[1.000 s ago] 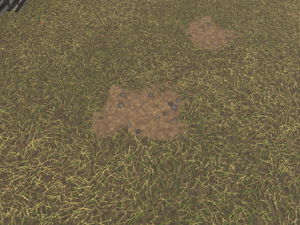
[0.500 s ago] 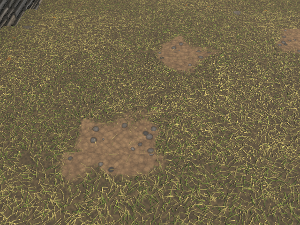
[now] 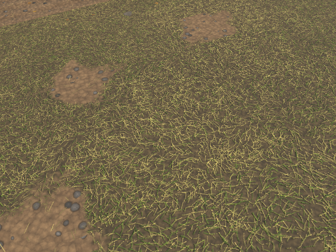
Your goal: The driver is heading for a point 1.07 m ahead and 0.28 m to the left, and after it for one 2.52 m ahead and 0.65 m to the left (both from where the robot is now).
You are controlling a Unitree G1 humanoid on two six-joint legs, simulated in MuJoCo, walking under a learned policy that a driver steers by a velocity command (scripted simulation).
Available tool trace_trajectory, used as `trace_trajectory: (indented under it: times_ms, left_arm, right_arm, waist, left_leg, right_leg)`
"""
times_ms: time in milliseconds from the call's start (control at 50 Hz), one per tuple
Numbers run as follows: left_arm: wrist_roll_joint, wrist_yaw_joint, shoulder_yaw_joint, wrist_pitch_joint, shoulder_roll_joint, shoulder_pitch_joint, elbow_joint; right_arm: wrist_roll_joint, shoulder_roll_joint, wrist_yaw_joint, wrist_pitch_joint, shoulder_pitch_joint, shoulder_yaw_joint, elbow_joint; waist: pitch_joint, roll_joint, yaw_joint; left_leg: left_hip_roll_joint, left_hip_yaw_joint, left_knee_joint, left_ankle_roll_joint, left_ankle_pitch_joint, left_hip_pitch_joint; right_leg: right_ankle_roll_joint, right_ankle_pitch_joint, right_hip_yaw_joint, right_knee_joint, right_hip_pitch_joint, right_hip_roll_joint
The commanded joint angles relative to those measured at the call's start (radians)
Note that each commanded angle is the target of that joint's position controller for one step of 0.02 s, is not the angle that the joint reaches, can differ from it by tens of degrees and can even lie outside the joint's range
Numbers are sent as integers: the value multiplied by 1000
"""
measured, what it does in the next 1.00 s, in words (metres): goes down, turning left: right foot 0.19 m lower, then left foot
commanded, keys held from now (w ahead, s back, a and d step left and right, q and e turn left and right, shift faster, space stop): w+q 0.76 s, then q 0.22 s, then no key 0.02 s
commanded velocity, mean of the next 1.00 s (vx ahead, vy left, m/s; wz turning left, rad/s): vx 0.45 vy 0.00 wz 0.46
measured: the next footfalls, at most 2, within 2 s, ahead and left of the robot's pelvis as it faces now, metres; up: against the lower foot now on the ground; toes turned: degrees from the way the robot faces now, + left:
right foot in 0.08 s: +0.21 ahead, -0.15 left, -0.19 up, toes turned -4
left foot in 0.62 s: +0.50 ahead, +0.15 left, -0.19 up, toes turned +19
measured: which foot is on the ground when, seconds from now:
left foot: down 0.00-0.10, up 0.12-0.60, down 0.62-0.98, up 1.00-1.00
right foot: up 0.00-0.06, down 0.08-0.64, up 0.66-0.96, down 0.98-1.00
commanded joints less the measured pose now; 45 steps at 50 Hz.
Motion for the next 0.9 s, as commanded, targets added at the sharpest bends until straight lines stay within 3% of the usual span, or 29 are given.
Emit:
trace_trajectory:
  times_ms: [20,60,80,100,120,140,160,180,200,220,240,280,380,500,560,600,620,640,660,680,700,720,740,760,780,820,840,860,900]
  left_arm:
    - [9,17,33,16,135,-29,-50]
    - [10,35,49,11,141,151,50]
    - [-3,50,87,-2,201,353,117]
    - [11,48,132,1,266,551,178]
    - [-23,19,128,-15,265,630,181]
    - [14,17,132,-5,231,678,212]
    - [-1,23,134,4,247,653,221]
    - [-19,18,131,2,255,530,202]
    - [6,19,89,-23,141,379,152]
    - [19,29,57,-44,57,316,132]
    - [-1,47,38,-60,1,268,116]
    - [-34,66,49,-67,34,302,144]
    - [-2,70,78,-73,106,344,199]
    - [-2,86,79,-73,99,443,258]
    - [-11,87,107,-56,156,495,292]
    - [-7,90,132,-46,203,465,285]
    - [12,84,130,-48,193,461,281]
    - [42,65,111,-58,133,463,265]
    - [50,17,64,-69,22,460,215]
    - [-30,-13,83,-67,78,186,155]
    - [-53,0,78,-77,63,67,105]
    - [-35,31,92,-78,113,64,99]
    - [-9,62,91,-76,102,121,99]
    - [-5,84,68,-66,22,151,95]
    - [-6,96,61,-51,2,164,86]
    - [-38,113,63,-38,44,164,48]
    - [-52,112,65,-37,62,144,29]
    - [-45,101,52,-35,27,122,13]
    - [-25,87,44,-49,1,295,39]
  right_arm:
    - [32,-221,17,-5,-80,-57,-34]
    - [30,-226,18,30,3,-55,52]
    - [-14,-213,48,47,60,-44,85]
    - [-43,-144,80,51,126,-35,124]
    - [-17,15,97,55,330,-12,139]
    - [26,-62,110,47,111,-22,59]
    - [54,-95,108,27,-96,-32,-31]
    - [72,-108,83,3,-167,-44,-69]
    - [70,-125,46,-22,-188,-54,-57]
    - [62,-76,33,-26,-204,-41,-62]
    - [53,-67,41,-20,-242,-47,-40]
    - [19,-48,61,12,-227,-47,-38]
    - [51,-31,71,37,-417,-29,-118]
    - [54,-110,70,47,-593,-73,-175]
    - [44,-123,57,40,-645,-93,-197]
    - [61,-151,38,26,-571,-113,-185]
    - [69,-193,22,11,-447,-135,-144]
    - [65,-252,-6,6,-225,-167,-74]
    - [42,-300,-19,12,31,-173,7]
    - [23,-269,-9,1,175,-174,70]
    - [31,-295,-5,-27,44,-190,61]
    - [62,-209,8,-42,-97,-161,46]
    - [73,-115,22,-50,-184,-121,37]
    - [72,-78,34,-51,-272,-102,14]
    - [71,-66,38,-47,-334,-91,-17]
    - [74,-163,42,-60,-421,-115,-62]
    - [61,-215,44,-60,-429,-130,-84]
    - [37,-240,48,-50,-392,-138,-87]
    - [-18,-202,46,-39,-374,-130,-118]
  waist:
    - [196,34,106]
    - [162,-36,156]
    - [95,-66,227]
    - [-16,-165,292]
    - [-417,-246,186]
    - [-323,-155,296]
    - [-231,-154,335]
    - [-77,-87,282]
    - [6,30,207]
    - [48,3,135]
    - [83,17,125]
    - [93,-52,105]
    - [81,33,135]
    - [144,15,190]
    - [155,-31,194]
    - [125,-61,139]
    - [64,-58,95]
    - [-113,16,46]
    - [-322,190,-1]
    - [-202,80,-129]
    - [0,67,-91]
    - [45,67,-16]
    - [32,91,74]
    - [63,85,148]
    - [57,67,189]
    - [25,36,235]
    - [24,36,233]
    - [17,80,211]
    - [9,85,271]
  left_leg:
    - [181,-265,-143,161,256,-248]
    - [114,-248,132,97,212,-104]
    - [84,-223,325,72,319,-242]
    - [1,-190,664,1,232,-437]
    - [2,-186,931,-19,88,-549]
    - [-31,-180,1080,-34,35,-766]
    - [-10,-167,1114,-12,65,-911]
    - [27,-202,1108,13,219,-1012]
    - [103,-288,784,41,498,-815]
    - [145,-313,630,56,609,-717]
    - [161,-286,399,65,689,-602]
    - [155,-276,227,76,717,-612]
    - [124,-216,-88,67,850,-603]
    - [53,-146,-154,82,851,-601]
    - [-9,-78,-223,87,650,-561]
    - [-79,-18,-267,106,647,-404]
    - [-120,-17,-232,138,743,-164]
    - [-95,-139,-117,236,902,285]
    - [142,-606,-301,420,813,722]
    - [207,-789,-505,375,672,697]
    - [221,-752,-549,334,560,491]
    - [187,-690,-553,333,545,259]
    - [163,-638,-565,344,577,72]
    - [163,-612,-600,345,621,-138]
    - [158,-597,-639,353,726,-261]
    - [106,-481,-656,319,943,-377]
    - [44,-407,-642,285,995,-454]
    - [-8,-362,-607,263,1003,-525]
    - [-41,-330,-418,234,1057,-712]
  right_leg:
    - [3,-28,-18,-175,245,12]
    - [1,169,-34,-443,415,-2]
    - [-31,222,-76,-410,754,-4]
    - [-131,284,-25,-211,1072,-76]
    - [-302,647,55,170,1442,-223]
    - [-296,579,124,129,1410,-239]
    - [-272,230,148,-12,1263,-256]
    - [-302,-287,279,-155,987,-302]
    - [-262,-182,204,-242,667,-296]
    - [-234,-86,158,-281,517,-284]
    - [-240,-93,73,-391,377,-243]
    - [-298,-196,55,-466,422,-247]
    - [-259,114,-142,-465,589,-207]
    - [-160,33,-295,-427,731,-157]
    - [-157,240,-327,-360,865,-184]
    - [-146,493,-361,-215,847,-190]
    - [-116,503,-373,-45,704,-154]
    - [-36,240,-353,244,380,-98]
    - [54,-778,-273,526,15,91]
    - [14,-984,-88,725,-190,183]
    - [-22,-939,27,711,-296,116]
    - [-27,-881,57,686,-181,63]
    - [-47,-848,70,623,-39,43]
    - [-51,-825,73,563,91,21]
    - [-35,-848,61,528,179,26]
    - [12,-821,5,328,307,51]
    - [24,-741,-44,216,408,83]
    - [31,-596,-102,208,495,129]
    - [36,-254,-113,348,685,176]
